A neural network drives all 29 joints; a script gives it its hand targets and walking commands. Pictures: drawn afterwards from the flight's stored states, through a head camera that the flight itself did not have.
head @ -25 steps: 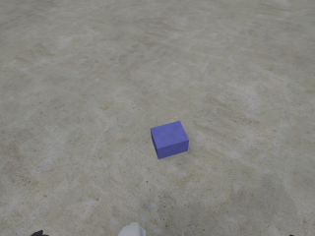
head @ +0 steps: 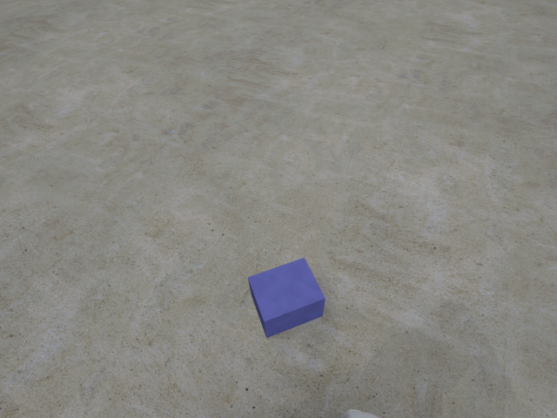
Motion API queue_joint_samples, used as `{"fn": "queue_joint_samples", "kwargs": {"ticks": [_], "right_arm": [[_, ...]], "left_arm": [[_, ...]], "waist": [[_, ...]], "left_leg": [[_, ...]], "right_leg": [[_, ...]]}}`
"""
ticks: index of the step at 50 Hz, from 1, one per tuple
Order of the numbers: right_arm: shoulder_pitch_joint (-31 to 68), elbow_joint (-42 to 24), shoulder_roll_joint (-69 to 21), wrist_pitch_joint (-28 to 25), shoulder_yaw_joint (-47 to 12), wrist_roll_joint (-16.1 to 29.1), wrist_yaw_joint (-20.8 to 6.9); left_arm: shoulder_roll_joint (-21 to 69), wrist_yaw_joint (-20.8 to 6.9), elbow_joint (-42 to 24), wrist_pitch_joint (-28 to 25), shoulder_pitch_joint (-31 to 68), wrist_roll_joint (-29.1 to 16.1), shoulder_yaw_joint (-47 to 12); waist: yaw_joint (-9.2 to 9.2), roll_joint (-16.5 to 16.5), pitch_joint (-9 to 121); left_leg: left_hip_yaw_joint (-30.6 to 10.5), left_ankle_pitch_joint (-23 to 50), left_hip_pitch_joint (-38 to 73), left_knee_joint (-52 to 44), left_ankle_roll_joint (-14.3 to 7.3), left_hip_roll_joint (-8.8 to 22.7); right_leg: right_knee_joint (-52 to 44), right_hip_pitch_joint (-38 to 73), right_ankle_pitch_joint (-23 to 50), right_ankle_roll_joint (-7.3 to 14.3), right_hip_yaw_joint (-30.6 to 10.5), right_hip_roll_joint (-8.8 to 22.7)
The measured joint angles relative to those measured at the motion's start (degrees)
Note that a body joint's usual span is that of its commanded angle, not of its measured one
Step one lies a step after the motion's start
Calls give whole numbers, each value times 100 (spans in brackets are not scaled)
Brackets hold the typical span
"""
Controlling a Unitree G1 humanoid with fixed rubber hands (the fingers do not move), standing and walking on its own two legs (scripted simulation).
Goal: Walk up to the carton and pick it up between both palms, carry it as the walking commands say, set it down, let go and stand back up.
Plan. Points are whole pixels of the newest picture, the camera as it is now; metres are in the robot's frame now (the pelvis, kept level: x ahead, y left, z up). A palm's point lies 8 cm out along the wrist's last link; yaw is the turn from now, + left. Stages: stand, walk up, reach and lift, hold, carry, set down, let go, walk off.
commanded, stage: walk up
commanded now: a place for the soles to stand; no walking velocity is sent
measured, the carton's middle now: (285, 296) +0.64 -0.01 -0.69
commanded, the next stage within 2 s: none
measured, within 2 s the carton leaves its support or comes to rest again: neither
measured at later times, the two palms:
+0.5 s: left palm (51, 380) +0.22 +0.37 -0.09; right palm (475, 317) +0.28 -0.30 -0.06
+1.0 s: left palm (103, 289) +0.37 +0.33 -0.08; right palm (454, 298) +0.33 -0.30 -0.10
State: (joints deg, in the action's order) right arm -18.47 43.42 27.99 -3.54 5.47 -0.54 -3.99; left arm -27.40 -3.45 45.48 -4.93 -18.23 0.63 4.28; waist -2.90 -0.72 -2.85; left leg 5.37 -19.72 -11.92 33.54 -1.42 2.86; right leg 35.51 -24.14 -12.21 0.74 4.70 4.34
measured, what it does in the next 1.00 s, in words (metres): walks ahead: right foot, then left foot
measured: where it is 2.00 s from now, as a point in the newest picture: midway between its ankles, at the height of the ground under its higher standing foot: (329, 405)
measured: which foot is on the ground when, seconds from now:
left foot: down 0.00-0.02, up 0.04-0.34, down 0.36-1.00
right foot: up 0.00-0.00, down 0.02-0.38, up 0.40-0.64, down 0.66-1.00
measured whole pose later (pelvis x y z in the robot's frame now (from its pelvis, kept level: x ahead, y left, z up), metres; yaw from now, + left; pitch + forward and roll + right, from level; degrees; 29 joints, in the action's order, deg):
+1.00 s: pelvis +0.24 +0.02 +0.00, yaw +0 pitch -2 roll +1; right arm -9.3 54.2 23.6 -1.8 1.4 0.1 -0.2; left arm -24.4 0.2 52.8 -2.5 -5.4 -0.5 0.1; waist -0.4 0.6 -3.2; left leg 3.1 -19.6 -11.1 32.8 1.5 2.0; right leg 34.4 -19.7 -12.7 0.9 3.4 2.7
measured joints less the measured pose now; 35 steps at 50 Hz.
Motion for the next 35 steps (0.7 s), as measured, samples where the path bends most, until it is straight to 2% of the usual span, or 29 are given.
{"fn": "queue_joint_samples", "kwargs": {"ticks": [2, 4, 5, 7, 13, 17, 18, 19, 20, 23, 26, 30, 33, 35], "right_arm": [[-88, 24, 2, 37, -15, -5, 8], [-33, 81, -43, 88, -39, -26, 51], [8, 105, -61, 106, -67, -10, 70], [83, 115, -92, 111, -101, -1, 68], [429, 48, -202, 148, -96, -41, -68], [553, -24, -165, 80, -29, -35, -117], [553, -67, -98, 38, -7, -43, -96], [571, -96, -51, -6, 27, -71, -57], [586, -125, -51, -34, 50, -87, -10], [475, -190, -132, -55, 17, 5, 80], [299, -161, -168, -19, -36, -6, 123], [180, -98, -103, 52, -72, -7, 169], [172, -17, -105, 152, -148, 84, 219], [283, 93, -173, 228, -189, 131, 277]], "left_arm": [[-109, 61, -57, -79, -1, 19, 77], [-111, 143, -153, -141, 22, 15, 88], [-95, 167, -199, -158, 21, -12, 71], [-60, 211, -248, -173, -11, -39, 41], [-159, 199, -296, -164, -409, 3, 17], [-243, 171, -275, -91, -581, -7, 2], [-239, 174, -282, -82, -634, -20, -16], [-228, 186, -267, -66, -647, -42, -40], [-196, 206, -224, -34, -600, -57, -61], [-98, 262, -120, 44, -405, -65, -140], [-31, 227, -131, 22, -227, -84, -164], [65, 248, -134, 28, 23, -81, -173], [23, 309, -90, 17, 165, -44, -164], [69, 348, -18, 45, 317, -32, -186]], "waist": [[44, -35, 65], [112, -151, -5], [154, -197, -41], [250, -273, -80], [502, -106, -143], [589, 49, -72], [585, 33, -25], [557, 34, -14], [522, 64, -51], [375, 150, -93], [216, 216, -113], [73, 107, -252], [81, 87, -268], [84, -9, -292]], "left_leg": [[-54, -409, -157, 619, -69, 74], [-396, -662, -649, 1856, -99, 22], [-515, -641, -903, 2349, -107, -22], [-578, -495, -1308, 2699, -81, 13], [-419, 36, -1662, 1498, 82, 182], [-195, 447, -1228, 346, 36, 101], [-179, 407, -1033, 65, -18, 46], [-166, 703, -979, 11, -43, 12], [-134, 787, -988, 187, -13, -10], [-84, 520, -794, 302, 2, -9], [-64, 453, -519, 79, 21, -4], [-73, 246, -347, 180, 106, 95], [-58, -151, -434, 687, 219, 145], [-172, -536, -523, 1013, 139, 167]], "right_leg": [[-159, 184, 115, 103, 64, -104], [173, 173, -27, 147, 152, -163], [191, 251, -135, 168, 190, -168], [32, 471, -232, 183, 252, -170], [-345, 974, -368, 120, 196, -15], [-154, 1115, -722, 77, 115, 132], [49, 1078, -884, 67, 89, 154], [420, 956, -1021, 111, 42, 194], [952, 772, -1157, 130, -106, 178], [2141, 155, -1246, 117, -384, -20], [1799, -144, -1079, 52, -306, -18], [842, -141, -545, 9, -105, -121], [36, 141, 211, 143, -80, -229], [309, 69, 67, 117, -59, -279]]}}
